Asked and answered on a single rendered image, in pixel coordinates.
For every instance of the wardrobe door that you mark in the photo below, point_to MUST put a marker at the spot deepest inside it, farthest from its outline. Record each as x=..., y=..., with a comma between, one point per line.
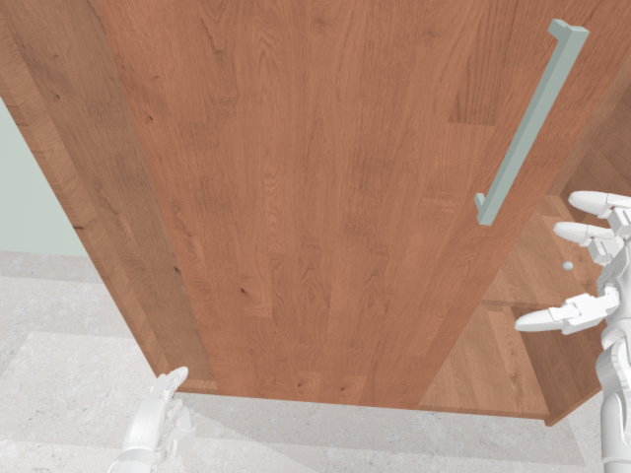
x=65, y=47
x=316, y=163

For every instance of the handle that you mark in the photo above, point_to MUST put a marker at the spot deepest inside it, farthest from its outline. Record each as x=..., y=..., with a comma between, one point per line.
x=570, y=42

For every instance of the robot right forearm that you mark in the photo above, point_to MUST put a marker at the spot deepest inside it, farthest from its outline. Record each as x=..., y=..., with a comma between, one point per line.
x=613, y=369

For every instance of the robot right hand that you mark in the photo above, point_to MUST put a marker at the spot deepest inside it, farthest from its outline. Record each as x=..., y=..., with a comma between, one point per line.
x=608, y=249

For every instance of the robot left forearm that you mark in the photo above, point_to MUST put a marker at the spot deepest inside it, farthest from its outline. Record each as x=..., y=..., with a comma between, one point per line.
x=136, y=460

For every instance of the robot left hand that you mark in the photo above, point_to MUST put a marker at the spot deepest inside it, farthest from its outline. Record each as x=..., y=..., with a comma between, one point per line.
x=152, y=416

